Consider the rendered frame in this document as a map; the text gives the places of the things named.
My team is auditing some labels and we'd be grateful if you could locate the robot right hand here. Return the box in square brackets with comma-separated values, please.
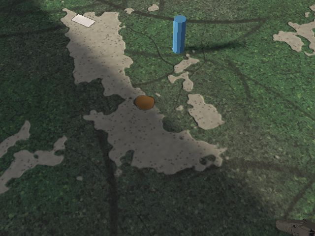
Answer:
[276, 218, 315, 236]

